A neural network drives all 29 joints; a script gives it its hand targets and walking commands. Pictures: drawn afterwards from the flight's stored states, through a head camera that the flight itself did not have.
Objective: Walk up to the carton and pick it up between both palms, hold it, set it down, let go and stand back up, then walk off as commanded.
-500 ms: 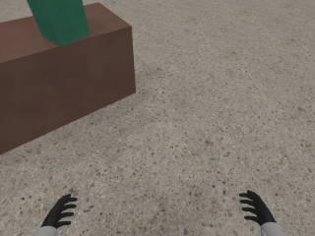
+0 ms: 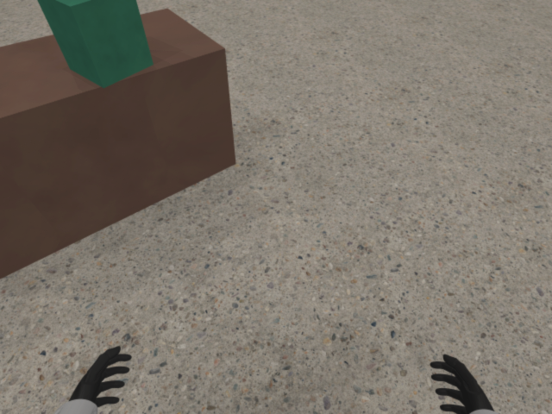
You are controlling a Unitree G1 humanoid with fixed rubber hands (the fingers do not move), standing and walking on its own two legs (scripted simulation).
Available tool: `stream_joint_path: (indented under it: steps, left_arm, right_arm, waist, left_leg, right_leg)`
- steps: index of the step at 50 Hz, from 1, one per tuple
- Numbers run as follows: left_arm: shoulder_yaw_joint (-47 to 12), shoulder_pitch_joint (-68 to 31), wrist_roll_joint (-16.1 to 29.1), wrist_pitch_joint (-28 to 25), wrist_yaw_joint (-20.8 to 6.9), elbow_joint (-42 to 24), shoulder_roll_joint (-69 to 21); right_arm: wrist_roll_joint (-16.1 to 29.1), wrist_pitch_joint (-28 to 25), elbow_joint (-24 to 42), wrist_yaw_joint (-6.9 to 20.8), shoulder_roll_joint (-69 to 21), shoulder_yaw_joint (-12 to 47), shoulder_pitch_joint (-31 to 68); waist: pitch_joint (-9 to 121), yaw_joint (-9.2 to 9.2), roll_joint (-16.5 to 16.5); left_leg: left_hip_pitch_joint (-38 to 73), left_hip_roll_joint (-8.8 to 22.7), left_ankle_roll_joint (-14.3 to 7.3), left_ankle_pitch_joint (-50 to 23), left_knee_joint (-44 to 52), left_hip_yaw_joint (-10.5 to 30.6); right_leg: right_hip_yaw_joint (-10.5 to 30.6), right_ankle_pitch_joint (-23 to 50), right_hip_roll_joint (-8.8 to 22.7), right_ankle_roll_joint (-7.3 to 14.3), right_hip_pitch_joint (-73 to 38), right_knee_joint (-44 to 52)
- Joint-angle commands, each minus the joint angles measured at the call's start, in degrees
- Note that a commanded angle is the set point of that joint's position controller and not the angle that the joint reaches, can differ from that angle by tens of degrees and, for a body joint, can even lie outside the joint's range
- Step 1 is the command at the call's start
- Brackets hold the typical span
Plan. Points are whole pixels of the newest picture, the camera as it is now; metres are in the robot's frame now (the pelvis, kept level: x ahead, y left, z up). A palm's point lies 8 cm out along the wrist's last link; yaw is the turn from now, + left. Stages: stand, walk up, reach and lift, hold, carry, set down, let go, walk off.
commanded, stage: stand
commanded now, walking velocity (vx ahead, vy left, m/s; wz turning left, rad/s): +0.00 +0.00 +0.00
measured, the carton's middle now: (99, 31) +1.21 +0.61 -0.02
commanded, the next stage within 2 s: none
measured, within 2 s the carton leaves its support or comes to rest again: neither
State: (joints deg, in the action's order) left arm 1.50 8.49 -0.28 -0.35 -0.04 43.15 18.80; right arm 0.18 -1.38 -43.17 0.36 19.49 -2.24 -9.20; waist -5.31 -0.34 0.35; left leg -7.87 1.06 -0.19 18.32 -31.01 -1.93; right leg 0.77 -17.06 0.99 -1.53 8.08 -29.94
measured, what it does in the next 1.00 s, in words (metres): stands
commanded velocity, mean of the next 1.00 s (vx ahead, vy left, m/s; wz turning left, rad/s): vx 0.00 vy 0.00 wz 0.00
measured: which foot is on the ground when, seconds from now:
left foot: down 0.00-1.00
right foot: down 0.00-1.00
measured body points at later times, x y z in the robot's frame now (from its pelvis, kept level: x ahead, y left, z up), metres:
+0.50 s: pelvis -0.02 -0.02 +0.01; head -0.02 -0.02 +0.46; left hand +0.09 +0.27 -0.11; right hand +0.08 -0.32 -0.10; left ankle -0.01 +0.11 -0.73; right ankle +0.00 -0.14 -0.73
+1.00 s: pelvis -0.02 -0.03 +0.01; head -0.01 -0.04 +0.46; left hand +0.08 +0.26 -0.11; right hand +0.08 -0.33 -0.11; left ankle -0.01 +0.12 -0.73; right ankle +0.00 -0.14 -0.73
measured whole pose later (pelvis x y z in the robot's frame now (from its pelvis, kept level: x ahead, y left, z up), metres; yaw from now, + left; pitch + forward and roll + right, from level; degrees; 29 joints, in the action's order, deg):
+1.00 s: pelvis -0.02 -0.03 +0.01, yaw +0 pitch -4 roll +0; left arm 1.7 7.9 0.1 -1.3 0.2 56.6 19.2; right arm 0.1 -1.4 -58.9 -0.5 19.8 -0.5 -7.5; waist -4.9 -0.2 0.2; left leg -4.9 3.3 2.8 10.7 -19.9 -0.8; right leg -0.7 -10.8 -1.1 1.3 5.9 -21.0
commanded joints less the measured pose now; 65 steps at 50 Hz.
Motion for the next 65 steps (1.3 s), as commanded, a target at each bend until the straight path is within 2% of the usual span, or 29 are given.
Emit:
stream_joint_path:
  steps: [1,5,7,13,15,19,21,23,24,25,26,27,29,30,32,33,34,38,41,42,50,51,53,55,56,57,62,63,65]
  left_arm:
    - [2.4,-2.6,0.8,-1.4,-0.2,-2.5,9.5]
    - [2.3,-3.6,0.3,-1.3,0.4,-1.5,11.1]
    - [2.8,-4.6,0.3,-1.1,0.4,-0.1,11.5]
    - [1.8,-5.9,0.5,-1.5,0.4,1.4,10.0]
    - [1.7,-3.6,0.9,-1.6,0.3,2.8,9.8]
    - [1.6,-4.3,0.7,-1.4,0.4,4.8,10.8]
    - [2.5,-3.3,0.5,-1.4,0.5,5.4,13.3]
    - [2.1,-5.0,0.1,-1.8,-0.2,6.0,12.7]
    - [2.3,-2.8,0.3,-2.0,0.0,5.5,12.9]
    - [2.4,-2.8,0.6,-1.5,0.4,6.6,13.1]
    - [1.9,-5.0,0.1,-1.7,0.6,5.8,11.0]
    - [2.6,-6.0,-0.4,-1.6,0.5,5.2,12.8]
    - [2.0,-2.2,0.8,-1.6,0.6,7.1,11.4]
    - [1.6,-2.7,0.1,-2.0,0.4,6.8,11.4]
    - [2.3,-3.2,0.3,-1.5,0.7,8.3,12.9]
    - [1.7,-0.4,1.1,-1.2,0.5,8.3,10.5]
    - [2.3,-3.4,0.0,-1.4,0.4,7.6,11.6]
    - [2.4,-2.1,1.2,-2.0,0.6,9.1,12.8]
    - [2.2,-0.3,0.5,-1.7,0.5,9.7,11.9]
    - [2.0,-2.5,0.1,-1.6,0.8,9.4,11.0]
    - [2.6,-1.7,0.6,-1.9,1.3,10.0,12.3]
    - [3.3,-0.8,0.4,-2.1,1.4,10.4,12.4]
    - [2.5,-2.0,0.8,-2.2,1.0,9.6,10.3]
    - [3.0,-0.9,0.8,-2.0,0.9,10.0,11.7]
    - [2.7,-1.0,0.6,-1.7,0.8,10.4,11.2]
    - [2.2,-1.8,0.8,-1.9,1.1,10.3,10.7]
    - [2.7,-2.2,0.7,-1.9,1.4,9.8,11.2]
    - [2.7,-2.7,0.5,-2.6,1.1,9.5,11.1]
    - [2.7,-1.0,1.1,-2.4,1.2,9.7,10.2]
  right_arm:
    - [0.3,-1.5,2.4,-0.6,12.4,-3.3,2.5]
    - [-0.1,-1.2,0.5,-0.8,11.7,-3.1,1.3]
    - [0.0,-1.4,-0.5,-0.5,10.5,-1.6,1.9]
    - [0.3,-0.9,-3.8,-1.0,12.9,-2.4,2.8]
    - [0.1,-0.3,-5.2,-0.9,12.0,-2.4,0.1]
    - [-0.1,-0.9,-6.4,-0.7,11.6,-1.8,2.3]
    - [-0.5,-0.8,-6.7,-0.2,10.3,-0.5,2.4]
    - [0.1,-1.1,-8.6,-0.6,9.9,-0.3,0.8]
    - [-0.3,-0.9,-7.9,0.0,11.0,-0.2,2.7]
    - [-0.1,-1.1,-8.2,-0.2,10.6,-0.6,3.2]
    - [0.3,-0.5,-8.2,-0.3,9.8,0.1,3.0]
    - [0.1,-0.6,-8.6,-0.5,8.9,0.3,3.1]
    - [-0.5,-0.8,-9.6,-0.8,10.0,0.4,3.3]
    - [-0.1,-0.8,-9.9,-0.7,10.0,-0.4,3.0]
    - [-0.2,-0.7,-10.2,-0.5,9.8,0.1,4.5]
    - [-0.1,-1.1,-10.1,-0.8,12.9,-0.9,3.3]
    - [0.3,-1.5,-10.4,-0.7,10.8,-0.7,3.3]
    - [-0.1,-0.8,-11.8,-1.1,11.8,0.0,1.9]
    - [-0.1,-0.4,-12.6,-1.4,11.8,-0.7,2.1]
    - [0.2,-0.5,-12.1,-1.6,10.7,-0.5,2.9]
    - [-0.5,-0.3,-13.7,-1.2,10.3,-0.1,1.2]
    - [-0.6,-0.4,-14.1,-1.3,10.9,0.1,2.2]
    - [0.2,-0.7,-13.8,-1.3,10.9,0.1,0.8]
    - [0.0,-0.5,-14.1,-1.4,11.3,-0.2,1.8]
    - [0.1,-0.3,-14.7,-1.3,12.8,-0.3,0.7]
    - [-0.5,-0.5,-13.9,-1.4,12.0,-0.4,3.4]
    - [-0.5,-0.2,-14.6,-1.8,9.4,0.1,0.9]
    - [0.1,-0.5,-13.6,-1.7,10.0,0.3,2.5]
    - [0.5,-0.6,-14.6,-1.9,11.3,0.5,1.2]
  waist:
    - [5.4,0.79,0.7]
    - [3.5,-0.4,-1.3]
    - [4.5,0.28,2.1]
    - [1.0,0.19,-6.0]
    - [1.2,-1.0,-0.5]
    - [0.8,-0.33,-2.8]
    - [2.9,1.03,1.4]
    - [0.0,-1.5,-0.6]
    - [0.3,0.2,3.8]
    - [1.5,0.43,-0.8]
    - [2.5,-1.12,1.1]
    - [2.1,-0.73,-0.9]
    - [2.5,0.97,3.0]
    - [2.9,-0.88,3.3]
    - [5.7,0.25,-1.1]
    - [4.6,0.73,3.3]
    - [6.3,-0.19,-0.9]
    - [1.6,-0.01,-2.9]
    - [2.6,0.93,1.2]
    - [3.0,0.75,-3.9]
    - [4.4,-0.27,-0.8]
    - [5.6,0.49,3.7]
    - [3.4,-0.18,-2.4]
    - [3.7,0.08,0.6]
    - [5.1,-0.28,-4.3]
    - [4.3,0.29,1.2]
    - [1.3,-0.21,-3.7]
    - [2.6,-1.27,1.5]
    - [2.8,-0.17,0.4]
  left_leg:
    - [-0.1,5.4,-2.5,-17.6,7.5,4.9]
    - [1.2,5.9,-1.8,-10.7,11.7,5.9]
    - [0.0,6.1,-2.3,-13.1,10.3,5.7]
    - [0.6,6.5,-1.7,-8.6,12.3,6.6]
    - [2.3,6.1,-2.0,-6.7,12.7,5.6]
    - [1.1,6.0,-1.4,-7.6,13.9,4.8]
    - [-1.2,5.2,-1.1,-4.8,13.8,5.4]
    - [0.5,5.8,-1.3,-3.4,14.7,5.9]
    - [-1.5,6.2,-1.6,-2.5,15.9,6.5]
    - [-0.8,6.4,-2.2,-3.2,15.1,6.4]
    - [0.6,5.7,-1.1,-5.5,14.2,5.2]
    - [-0.6,5.8,-1.3,-5.4,14.2,4.9]
    - [0.3,6.2,-1.5,-9.4,14.7,5.3]
    - [2.0,5.8,-1.1,-8.9,14.6,4.7]
    - [2.9,6.9,-1.1,-9.6,14.5,5.1]
    - [2.4,6.4,-1.6,-8.6,13.4,4.7]
    - [1.5,6.4,-1.2,-8.8,14.6,5.6]
    - [1.6,8.1,-2.2,-10.6,14.7,6.5]
    - [2.3,6.5,-1.0,-8.3,14.9,5.1]
    - [2.1,7.4,-1.4,-11.5,14.7,5.7]
    - [3.7,7.2,-0.7,-13.8,15.2,5.2]
    - [3.4,6.2,-0.8,-13.7,13.6,3.6]
    - [2.4,6.9,-0.3,-11.1,14.2,5.1]
    - [2.6,6.2,-0.4,-11.0,14.9,4.2]
    - [4.8,6.5,-0.5,-9.5,14.3,4.5]
    - [4.2,7.4,-0.8,-11.5,13.8,3.8]
    - [1.5,8.0,-0.4,-12.6,14.7,4.3]
    - [3.0,6.9,-0.3,-10.8,13.6,4.2]
    - [1.9,6.9,-0.8,-9.7,14.0,4.7]
  right_leg:
    - [1.8,14.3,5.0,3.1,-1.2,5.3]
    - [2.6,10.8,5.1,3.0,1.9,6.7]
    - [3.0,11.8,5.3,2.9,-2.4,7.2]
    - [2.5,11.8,5.6,3.0,2.3,10.2]
    - [4.1,8.3,6.0,3.6,2.3,10.5]
    - [3.8,7.9,5.5,3.0,1.9,12.1]
    - [3.9,5.5,5.2,3.3,-2.0,11.6]
    - [5.1,2.4,5.7,3.2,2.3,13.9]
    - [3.9,4.5,5.2,3.0,0.0,12.0]
    - [3.9,6.6,5.3,3.3,-0.9,12.3]
    - [3.2,7.2,5.1,2.9,1.5,12.9]
    - [4.1,5.9,5.3,3.0,-0.3,13.5]
    - [4.6,8.7,5.9,3.3,-1.2,12.4]
    - [3.8,9.5,5.2,3.1,1.0,12.9]
    - [3.6,10.1,5.1,2.8,-1.6,12.7]
    - [4.0,12.3,6.0,3.1,-1.6,13.8]
    - [3.4,12.1,5.6,3.4,-3.4,12.5]
    - [5.5,10.2,6.0,3.7,0.3,13.9]
    - [4.7,7.6,5.5,3.4,-0.1,14.0]
    - [3.1,11.3,5.3,3.1,-0.4,13.3]
    - [2.9,13.3,5.6,3.1,-2.7,13.7]
    - [4.4,14.2,5.8,2.8,-2.4,13.7]
    - [4.7,11.4,5.5,3.2,-0.1,15.1]
    - [3.6,14.1,5.4,3.0,-1.5,15.2]
    - [2.8,12.6,4.5,2.2,0.0,14.4]
    - [5.3,13.1,6.8,3.2,-0.5,16.1]
    - [5.0,13.0,5.7,2.9,0.0,15.8]
    - [6.0,12.8,5.7,2.7,0.6,15.9]
    - [6.7,10.5,6.0,3.1,-0.6,16.1]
